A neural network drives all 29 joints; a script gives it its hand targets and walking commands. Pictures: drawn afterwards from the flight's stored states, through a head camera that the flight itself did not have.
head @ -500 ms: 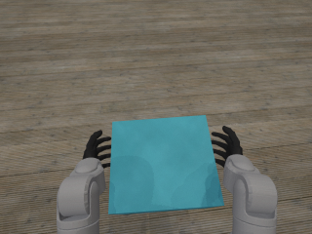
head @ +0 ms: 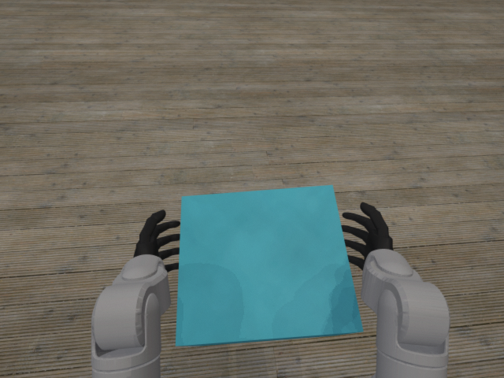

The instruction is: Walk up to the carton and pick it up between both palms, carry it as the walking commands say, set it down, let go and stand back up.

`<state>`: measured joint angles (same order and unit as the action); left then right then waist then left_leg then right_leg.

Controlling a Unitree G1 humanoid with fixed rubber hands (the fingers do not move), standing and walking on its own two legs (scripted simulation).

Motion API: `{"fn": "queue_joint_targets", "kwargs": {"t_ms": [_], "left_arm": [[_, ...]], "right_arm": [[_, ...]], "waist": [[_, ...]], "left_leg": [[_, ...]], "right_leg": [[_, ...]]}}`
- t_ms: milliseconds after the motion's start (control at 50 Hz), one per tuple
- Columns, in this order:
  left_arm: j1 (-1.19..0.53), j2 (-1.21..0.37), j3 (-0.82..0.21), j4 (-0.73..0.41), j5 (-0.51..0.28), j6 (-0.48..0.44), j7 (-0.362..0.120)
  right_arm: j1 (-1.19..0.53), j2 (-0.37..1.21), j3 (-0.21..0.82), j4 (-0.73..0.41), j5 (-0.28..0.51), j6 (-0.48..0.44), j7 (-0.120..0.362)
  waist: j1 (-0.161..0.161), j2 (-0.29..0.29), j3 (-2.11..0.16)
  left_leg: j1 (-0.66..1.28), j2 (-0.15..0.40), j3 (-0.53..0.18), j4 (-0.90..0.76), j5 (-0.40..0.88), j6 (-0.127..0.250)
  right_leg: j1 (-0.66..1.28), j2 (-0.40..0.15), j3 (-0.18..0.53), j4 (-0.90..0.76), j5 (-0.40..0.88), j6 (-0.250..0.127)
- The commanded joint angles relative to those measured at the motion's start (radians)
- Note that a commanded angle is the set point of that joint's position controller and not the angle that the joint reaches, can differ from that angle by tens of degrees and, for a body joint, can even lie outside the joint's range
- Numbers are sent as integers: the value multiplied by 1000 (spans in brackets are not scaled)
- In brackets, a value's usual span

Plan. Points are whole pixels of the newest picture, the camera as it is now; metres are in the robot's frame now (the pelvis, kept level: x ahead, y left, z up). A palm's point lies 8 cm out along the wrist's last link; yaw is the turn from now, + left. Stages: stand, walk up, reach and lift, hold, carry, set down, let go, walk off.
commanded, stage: carry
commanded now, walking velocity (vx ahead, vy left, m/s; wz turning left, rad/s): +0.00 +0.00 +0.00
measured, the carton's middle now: (263, 270) +0.29 +0.00 +0.02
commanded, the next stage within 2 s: none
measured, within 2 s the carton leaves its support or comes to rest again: neither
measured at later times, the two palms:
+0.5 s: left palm (143, 265) +0.25 +0.16 +0.10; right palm (371, 258) +0.26 -0.14 +0.12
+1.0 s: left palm (146, 267) +0.25 +0.16 +0.09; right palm (372, 261) +0.26 -0.15 +0.11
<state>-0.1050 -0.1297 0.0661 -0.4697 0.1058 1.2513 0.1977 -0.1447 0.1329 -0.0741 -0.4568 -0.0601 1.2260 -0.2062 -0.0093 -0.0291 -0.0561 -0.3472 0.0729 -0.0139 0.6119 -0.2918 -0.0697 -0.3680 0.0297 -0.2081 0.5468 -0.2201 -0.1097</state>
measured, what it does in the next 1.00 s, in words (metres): stands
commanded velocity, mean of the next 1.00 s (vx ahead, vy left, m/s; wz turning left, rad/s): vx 0.00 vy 0.00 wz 0.00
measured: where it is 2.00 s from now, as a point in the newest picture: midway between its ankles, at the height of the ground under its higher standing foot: outside the picture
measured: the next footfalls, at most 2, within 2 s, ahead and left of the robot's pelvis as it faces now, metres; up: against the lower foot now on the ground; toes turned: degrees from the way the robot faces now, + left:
none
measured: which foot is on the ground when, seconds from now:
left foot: down 0.00-1.00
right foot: down 0.00-1.00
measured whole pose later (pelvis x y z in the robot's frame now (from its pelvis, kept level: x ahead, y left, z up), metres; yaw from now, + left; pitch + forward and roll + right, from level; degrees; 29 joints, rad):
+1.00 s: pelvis +0.00 +0.01 +0.00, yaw +0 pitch +1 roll +0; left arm -0.11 -0.13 0.07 -0.41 0.11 1.23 0.20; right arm -0.14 0.13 -0.07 -0.43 -0.08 1.22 -0.21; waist -0.01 0.00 -0.06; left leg -0.35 0.06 -0.01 0.61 -0.28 -0.06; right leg -0.37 0.02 -0.21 0.54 -0.21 -0.11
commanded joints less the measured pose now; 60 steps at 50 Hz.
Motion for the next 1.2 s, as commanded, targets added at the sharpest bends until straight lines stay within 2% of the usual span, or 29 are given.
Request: {"fn": "queue_joint_targets", "kwargs": {"t_ms": [0, 80, 100, 160, 200, 260, 280, 460, 500, 580, 640, 680, 720, 820, 840, 900, 920, 960, 980, 1040, 1080, 1100, 1120, 1140, 1160, 1180], "left_arm": [[-485, -911, -662, -132, -403, -23, -243], [-470, -904, -656, -124, -404, -21, -243], [-482, -908, -658, -127, -404, -22, -242], [-481, -906, -657, -121, -399, -24, -241], [-494, -901, -662, -130, -402, -24, -239], [-498, -909, -659, -115, -397, -27, -240], [-500, -906, -657, -122, -398, -29, -240], [-523, -909, -664, -125, -400, -33, -238], [-511, -908, -656, -111, -393, -33, -237], [-515, -905, -655, -107, -391, -33, -236], [-508, -908, -654, -106, -395, -35, -237], [-513, -908, -656, -111, -394, -37, -235], [-520, -903, -648, -99, -387, -40, -236], [-529, -904, -648, -98, -389, -48, -236], [-525, -891, -641, -85, -383, -52, -237], [-530, -869, -615, -39, -361, -66, -239], [-544, -896, -636, -79, -379, -69, -240], [-553, -884, -615, -43, -364, -83, -244], [-562, -911, -644, -106, -388, -83, -241], [-550, -868, -599, -18, -354, -97, -242], [-558, -870, -604, -31, -353, -105, -241], [-564, -864, -590, -2, -343, -114, -243], [-566, -878, -608, -46, -358, -118, -243], [-580, -864, -589, -18, -343, -127, -245], [-572, -898, -618, -61, -365, -122, -243], [-564, -867, -593, -23, -348, -127, -242]], "right_arm": [[-394, 923, 627, -90, 345, 10, 262], [-393, 912, 628, -100, 346, 11, 258], [-394, 919, 626, -93, 348, 11, 259], [-397, 915, 627, -90, 348, 9, 261], [-382, 907, 616, -80, 342, 10, 261], [-404, 904, 616, -91, 344, 5, 263], [-402, 914, 622, -84, 346, 4, 262], [-393, 903, 610, -77, 340, 0, 263], [-411, 900, 618, -88, 347, -1, 264], [-397, 894, 609, -74, 338, 1, 263], [-405, 897, 619, -86, 343, -2, 261], [-401, 896, 613, -80, 342, -2, 262], [-414, 893, 609, -74, 339, -6, 262], [-400, 895, 605, -53, 335, -10, 264], [-399, 885, 599, -43, 328, -14, 263], [-400, 862, 571, 6, 309, -28, 267], [-412, 886, 592, -36, 324, -30, 266], [-433, 871, 577, -11, 313, -44, 269], [-429, 905, 609, -61, 336, -43, 266], [-409, 865, 560, 34, 300, -56, 267], [-420, 867, 565, 22, 305, -65, 269], [-421, 858, 548, 51, 293, -74, 270], [-418, 872, 568, 12, 306, -77, 269], [-437, 859, 549, 39, 294, -87, 272], [-442, 893, 585, -15, 322, -84, 271], [-422, 867, 559, 37, 302, -87, 270]], "waist": [[7, 27, -305], [6, 16, -310], [7, 35, -313], [7, 35, -322], [7, 54, -326], [7, 52, -339], [6, 35, -335], [6, 58, -352], [7, 44, -339], [8, 55, -337], [6, 36, -330], [7, 52, -343], [7, 44, -347], [7, 56, -339], [9, 37, -342], [8, 55, -339], [8, 36, -338], [7, 40, -346], [7, 31, -343], [7, 39, -347], [8, 52, -340], [7, 53, -350], [6, 43, -346], [5, 47, -346], [7, 49, -344], [7, 43, -337]], "left_leg": [[25, 36, -13, -114, 18, 68], [27, 33, -15, -115, 37, 74], [23, 30, -15, -119, 36, 76], [31, 29, -14, -120, 40, 77], [35, 32, -20, -126, 49, 82], [36, 35, -24, -126, 79, 84], [31, 35, -31, -125, 80, 86], [33, 37, -33, -121, 99, 89], [24, 35, -33, -118, 78, 88], [24, 34, -35, -121, 75, 90], [20, 36, -37, -120, 67, 88], [29, 35, -38, -120, 77, 90], [26, 40, -43, -117, 85, 91], [35, 40, -42, -127, 75, 92], [24, 36, -40, -120, 65, 94], [25, 40, -44, -125, 74, 93], [21, 41, -45, -123, 67, 92], [24, 43, -46, -125, 76, 93], [19, 43, -44, -123, 75, 89], [17, 41, -42, -117, 74, 90], [15, 42, -45, -123, 71, 90], [21, 45, -45, -124, 79, 91], [21, 45, -43, -123, 83, 90], [27, 48, -48, -129, 92, 91], [21, 47, -46, -128, 82, 92], [16, 45, -46, -128, 85, 92]], "right_leg": [[175, -243, 276, -243, -69, 109], [185, -241, 262, -225, -10, 106], [193, -241, 262, -220, -7, 104], [196, -241, 264, -212, 8, 105], [199, -236, 257, -197, 32, 101], [214, -231, 245, -169, 102, 96], [218, -230, 247, -166, 112, 95], [227, -227, 239, -138, 173, 84], [218, -228, 244, -147, 144, 81], [209, -230, 243, -156, 98, 82], [211, -229, 243, -154, 95, 77], [212, -230, 244, -148, 114, 76], [219, -227, 238, -142, 136, 77], [201, -228, 239, -147, 75, 71], [208, -229, 244, -155, 77, 76], [199, -227, 240, -148, 93, 75], [207, -227, 242, -151, 88, 73], [208, -225, 237, -146, 93, 70], [208, -225, 237, -142, 101, 67], [216, -226, 240, -140, 124, 68], [207, -225, 242, -144, 107, 69], [213, -226, 239, -139, 113, 66], [209, -223, 235, -136, 126, 64], [204, -220, 227, -134, 114, 62], [204, -218, 227, -137, 96, 62], [201, -218, 231, -137, 103, 64]]}}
